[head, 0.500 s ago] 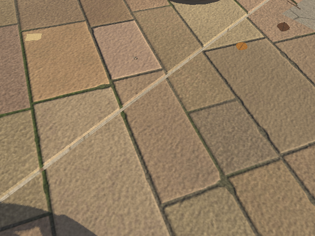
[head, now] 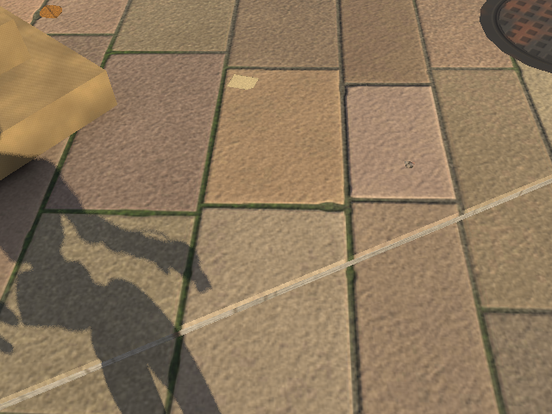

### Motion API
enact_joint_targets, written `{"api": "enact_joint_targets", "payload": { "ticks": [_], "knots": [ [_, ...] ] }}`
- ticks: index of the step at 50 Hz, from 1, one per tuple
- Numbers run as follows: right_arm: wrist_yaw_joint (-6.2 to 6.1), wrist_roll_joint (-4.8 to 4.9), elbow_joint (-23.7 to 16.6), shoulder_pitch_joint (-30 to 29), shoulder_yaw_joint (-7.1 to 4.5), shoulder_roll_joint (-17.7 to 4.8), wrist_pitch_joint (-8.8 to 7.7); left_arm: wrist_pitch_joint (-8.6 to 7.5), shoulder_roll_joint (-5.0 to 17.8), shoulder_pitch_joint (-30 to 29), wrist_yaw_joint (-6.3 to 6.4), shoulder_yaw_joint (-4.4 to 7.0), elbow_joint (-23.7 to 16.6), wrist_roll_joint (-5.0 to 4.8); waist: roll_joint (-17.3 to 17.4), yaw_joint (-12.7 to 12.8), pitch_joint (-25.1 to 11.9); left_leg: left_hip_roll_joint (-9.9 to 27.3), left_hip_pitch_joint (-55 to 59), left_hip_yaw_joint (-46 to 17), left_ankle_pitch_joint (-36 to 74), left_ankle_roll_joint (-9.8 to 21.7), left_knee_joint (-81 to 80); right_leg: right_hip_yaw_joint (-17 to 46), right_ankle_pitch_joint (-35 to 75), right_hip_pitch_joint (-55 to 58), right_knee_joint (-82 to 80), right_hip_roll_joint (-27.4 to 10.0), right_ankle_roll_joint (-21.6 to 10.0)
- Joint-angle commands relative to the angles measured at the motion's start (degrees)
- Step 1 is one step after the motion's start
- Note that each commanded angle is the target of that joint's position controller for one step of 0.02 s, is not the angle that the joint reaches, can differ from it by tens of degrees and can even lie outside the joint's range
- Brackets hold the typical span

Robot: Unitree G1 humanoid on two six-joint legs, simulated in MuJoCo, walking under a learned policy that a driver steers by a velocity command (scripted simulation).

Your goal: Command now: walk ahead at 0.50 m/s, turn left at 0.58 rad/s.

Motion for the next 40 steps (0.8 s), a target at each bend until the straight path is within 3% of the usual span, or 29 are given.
{"api": "enact_joint_targets", "payload": {
  "ticks": [1, 4, 6, 8, 9, 10, 11, 12, 13, 14, 15, 16, 18, 22, 28, 32, 35, 36, 37, 38, 39, 40],
  "knots": [
    [0.96, 0.08, -5.5, -6.2, 1.09, 0.2, -0.84, -0.89, 6.9, -1.5, 0.14, 1.32, -2.9, -0.04, -8.0, -0.5, 2.1, 0.5, 1.2, 2.8, 5.5, 0.5, -9.5, 3.5, 21.7, -1.5, -6.2, -14.1, -5.4],
    [1.21, -0.29, -7.2, -9.9, 1.30, -0.4, -0.83, -0.30, 8.3, 1.1, 0.56, 1.72, -1.5, -0.05, -7.6, 0.4, 3.0, -0.4, 3.2, 5.6, 2.4, 2.5, -15.6, 1.1, 26.0, 2.8, -4.5, -15.7, -4.7],
    [0.86, -0.62, -7.6, -9.8, 1.08, -1.1, -0.77, 0.52, 9.3, 2.1, 0.92, 1.92, -0.7, 0.05, -8.1, -0.2, 2.2, -2.7, 6.3, 7.7, -2.6, 4.5, -18.3, -1.1, 38.4, 6.1, 0.5, -16.2, -4.0],
    [0.16, -0.83, -6.1, -3.8, 0.31, -2.5, -0.97, 1.59, 11.2, 2.6, 1.23, 2.30, -0.2, 0.12, -8.9, -3.0, -2.1, -7.0, 14.5, 9.3, -8.3, 7.2, -20.2, -2.9, 54.0, 8.0, 12.7, -16.3, -3.7],
    [-0.42, -1.12, -3.7, 4.1, -0.55, -3.8, -1.49, 2.13, 11.7, 2.1, 1.26, 2.31, -0.5, -0.12, -7.7, -6.5, -6.6, -9.0, 24.6, 8.8, -7.4, 8.9, -23.8, -3.9, 52.4, 4.7, 24.0, -15.8, -2.9],
    [-1.42, -1.84, -0.7, 14.0, -2.06, -7.3, -1.79, 2.20, 10.4, 2.2, 1.10, 1.82, -1.7, 0.08, -3.0, -10.6, -12.7, -3.7, 40.2, -0.2, -10.7, 11.7, -26.8, -4.2, 37.0, -6.7, 40.0, -14.4, -1.3],
    [-2.34, -1.22, -1.5, 13.2, -3.41, -13.8, -1.67, 1.85, 2.6, 5.1, -0.36, 0.05, -5.9, -0.26, 11.7, -6.1, -18.0, 15.5, 58.9, -30.2, -12.3, 19.1, -29.6, -2.6, -16.9, -33.0, 60.0, -4.6, 2.1],
    [-3.02, 0.37, -2.4, 16.8, -3.31, -13.1, -0.99, 1.48, 8.2, -1.6, -0.38, 1.26, -6.9, 0.17, 3.2, -10.1, -20.5, 18.2, 58.0, -41.7, -9.4, 20.3, -37.1, 9.0, -17.2, -38.5, 65.8, -1.6, 2.1],
    [-3.67, 0.70, -0.7, 13.7, -2.81, -11.1, -0.89, 1.04, 7.8, -5.8, -0.61, 1.17, -7.9, -0.68, 0.3, -8.5, -11.5, 16.1, 52.0, -29.8, -2.6, 18.4, -37.7, 10.7, -9.5, -41.7, 64.0, -5.1, 1.4],
    [-3.79, 1.06, -0.3, 10.8, -1.91, -7.7, -1.37, 0.47, 6.8, -5.1, -0.60, 0.63, -7.2, -0.88, -1.5, -5.9, -6.2, 13.6, 43.3, -23.6, 5.7, 16.3, -38.5, 10.5, -5.7, -38.3, 58.4, -6.9, 1.0],
    [-3.81, 1.10, -0.2, 8.3, -1.23, -5.7, -2.02, 0.83, 6.3, -4.1, -0.63, 0.62, -6.0, -0.25, -2.7, -3.4, -3.7, 10.5, 37.7, -18.4, 11.4, 14.0, -39.4, 10.9, -4.7, -34.2, 54.0, -8.2, 1.1],
    [-3.81, 1.36, 0.0, 6.6, -0.63, -4.2, -2.58, 1.85, 6.0, -1.6, -0.72, 0.52, -5.1, 0.73, -2.0, -1.3, -3.3, 8.4, 33.6, -14.8, 14.6, 13.0, -40.7, 11.0, -4.3, -29.9, 51.7, -8.6, 1.5],
    [-3.37, 1.63, 1.0, 7.5, -0.20, -3.5, -3.95, 3.47, 5.3, -0.2, -1.26, 0.57, -4.1, 1.35, -1.7, -0.3, -3.6, 6.7, 31.1, -11.7, 18.5, 12.7, -42.5, 10.2, -3.6, -27.0, 49.1, -8.2, 2.0],
    [-3.19, 1.80, 3.6, 11.6, -0.51, -5.1, -4.76, 4.16, 4.4, -7.1, -1.96, 0.66, -5.7, 0.98, -1.0, -1.7, 0.2, 5.3, 32.3, -8.4, 16.1, 11.0, -46.5, 9.3, 4.9, -33.7, 41.7, -8.5, 2.8],
    [-3.70, 0.97, 6.5, 16.0, 0.34, -3.8, -5.53, 3.67, 3.5, -16.4, -2.31, 0.21, -7.6, -0.09, -0.3, -4.9, 2.8, 5.6, 38.6, -1.6, 20.1, 7.1, -48.0, 9.7, 14.1, -37.3, 30.1, -5.5, 1.0],
    [-4.80, 0.45, 8.6, 18.1, 1.01, -3.3, -5.60, 3.21, 2.8, -21.3, -2.73, -0.38, -9.4, 0.23, -0.5, -6.0, 4.6, 7.3, 43.9, 2.3, 28.1, 5.8, -46.6, 7.0, 13.4, -36.4, 22.5, -2.6, -1.5],
    [-5.75, 0.14, 9.2, 16.7, 1.06, -5.0, -5.62, 3.09, 3.3, -17.6, -2.27, -0.21, -8.6, 0.47, 1.9, -3.3, 1.1, 8.2, 47.2, 5.3, 53.6, 4.0, -37.1, 2.8, 6.2, -28.0, 20.0, 2.0, -4.7],
    [-6.08, -0.05, 9.1, 16.0, 0.86, -6.0, -5.36, 2.97, 4.3, -13.3, -2.00, 0.17, -7.4, 0.59, 2.9, -1.3, -1.4, 8.4, 48.0, 6.0, 61.3, 3.7, -30.2, 2.0, 3.0, -23.9, 19.6, 3.8, -6.1],
    [-6.16, -0.23, 8.9, 15.3, 0.59, -7.0, -4.93, 2.62, 5.7, -6.3, -1.76, 0.84, -5.3, 0.69, 3.1, 1.6, -5.0, 8.5, 46.8, 6.3, 61.9, 3.6, -20.3, 2.5, 1.9, -17.0, 17.3, 5.2, -7.6],
    [-6.08, 0.22, 8.0, 13.3, 0.48, -7.8, -4.79, 2.17, 7.5, 2.3, -1.43, 1.82, -2.9, 1.42, 1.6, 6.3, -9.0, 7.4, 38.8, 7.8, 51.3, 3.1, -7.0, 6.5, 4.8, -4.4, 12.5, 3.4, -9.9],
    [-5.58, 1.14, 4.9, 13.3, 1.33, -4.9, -5.46, 2.47, 14.3, 8.5, -0.57, 3.90, -2.2, 1.90, -7.5, 7.5, -14.9, 1.3, 22.2, 10.3, 22.7, 1.3, 14.8, 25.9, 5.8, 10.8, 12.1, -10.7, -16.0],
    [-4.61, 1.21, 3.3, 15.3, 1.17, -3.5, -5.93, 3.10, 16.1, 4.7, -0.82, 4.45, -2.5, 0.27, -15.8, 2.4, -18.7, -9.7, 3.2, 2.3, -22.4, -0.1, 30.1, 53.3, 14.5, 20.2, 5.4, -20.7, -24.1]
  ]
}}
Keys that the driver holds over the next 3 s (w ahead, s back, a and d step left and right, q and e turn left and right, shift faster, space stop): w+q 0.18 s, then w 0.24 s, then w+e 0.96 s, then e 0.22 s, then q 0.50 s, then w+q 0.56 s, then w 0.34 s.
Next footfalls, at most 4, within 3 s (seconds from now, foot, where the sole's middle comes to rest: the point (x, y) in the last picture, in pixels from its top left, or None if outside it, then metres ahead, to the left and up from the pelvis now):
0.20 left None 0.25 0.11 -0.78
0.76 right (300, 369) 0.58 0.02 -0.78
1.24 left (243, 257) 0.89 0.18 -0.75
1.68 right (347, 228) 0.99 -0.11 -0.75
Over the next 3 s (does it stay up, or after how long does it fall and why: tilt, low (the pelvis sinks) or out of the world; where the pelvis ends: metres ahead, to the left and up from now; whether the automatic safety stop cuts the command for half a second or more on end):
stays up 1.24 0.00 0.03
